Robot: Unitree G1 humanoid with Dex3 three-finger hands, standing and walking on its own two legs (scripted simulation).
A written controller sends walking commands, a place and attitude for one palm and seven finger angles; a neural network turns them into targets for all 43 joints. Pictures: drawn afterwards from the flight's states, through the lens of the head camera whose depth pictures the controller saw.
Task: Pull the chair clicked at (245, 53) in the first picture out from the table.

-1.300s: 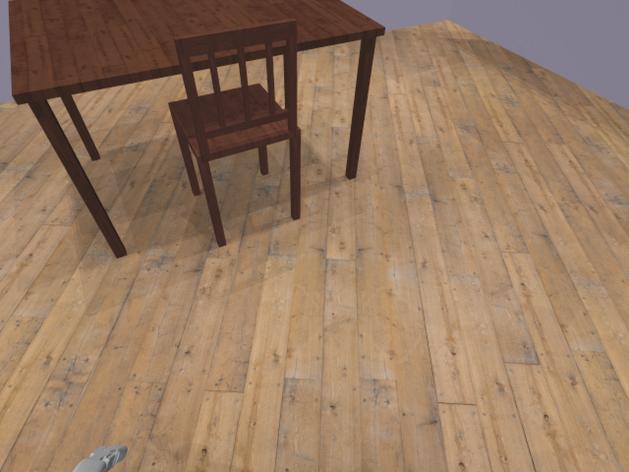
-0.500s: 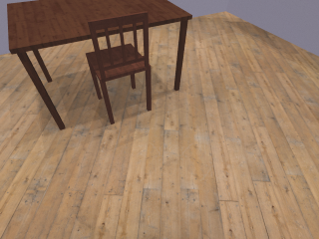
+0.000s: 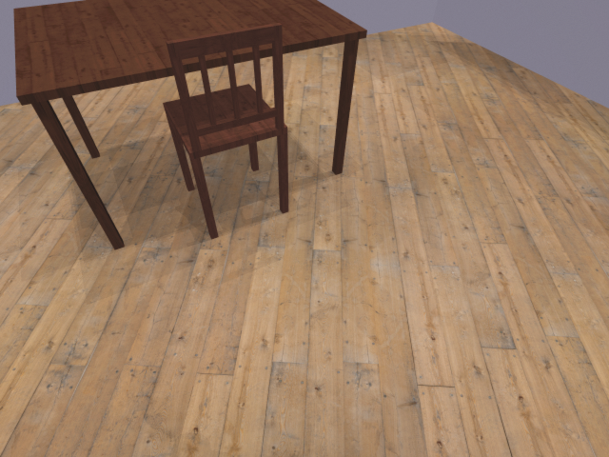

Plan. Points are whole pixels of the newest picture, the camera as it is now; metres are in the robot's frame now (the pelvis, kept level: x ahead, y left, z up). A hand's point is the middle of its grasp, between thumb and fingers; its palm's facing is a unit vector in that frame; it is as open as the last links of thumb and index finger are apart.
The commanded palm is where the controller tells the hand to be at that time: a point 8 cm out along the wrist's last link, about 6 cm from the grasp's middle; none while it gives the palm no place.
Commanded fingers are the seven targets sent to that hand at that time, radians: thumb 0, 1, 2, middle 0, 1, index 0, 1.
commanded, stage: look at it before walking up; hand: left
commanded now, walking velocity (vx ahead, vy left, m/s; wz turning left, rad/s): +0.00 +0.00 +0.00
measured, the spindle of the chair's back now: (233, 86) +1.20 +0.30 -0.11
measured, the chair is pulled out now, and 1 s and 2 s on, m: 0.00 0.00 0.00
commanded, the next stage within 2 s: walk to a spot facing it in 0.14 s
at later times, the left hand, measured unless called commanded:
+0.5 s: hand out of the picture +0.06 +0.21 -0.18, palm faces -0.08 -0.97 -0.24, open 7.4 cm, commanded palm none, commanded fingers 0.00 0.90 0.90 -0.20 -0.30 -0.20 -0.30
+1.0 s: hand (249, 435) +0.19 +0.10 -0.17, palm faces -0.20 -0.96 -0.17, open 7.3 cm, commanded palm none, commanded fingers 0.00 0.90 0.90 -0.20 -0.30 -0.20 -0.30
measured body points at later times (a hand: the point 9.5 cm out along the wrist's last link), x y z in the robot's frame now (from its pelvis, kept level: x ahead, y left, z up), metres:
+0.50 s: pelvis +0.03 -0.01 -0.01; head +0.03 -0.01 +0.44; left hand +0.06 +0.26 -0.16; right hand +0.05 -0.27 -0.16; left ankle +0.00 +0.12 -0.74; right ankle +0.00 -0.12 -0.73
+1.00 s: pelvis +0.19 -0.07 +0.00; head +0.20 -0.08 +0.45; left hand +0.20 +0.15 -0.15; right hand +0.23 -0.33 -0.15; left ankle +0.32 +0.05 -0.68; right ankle +0.09 -0.13 -0.74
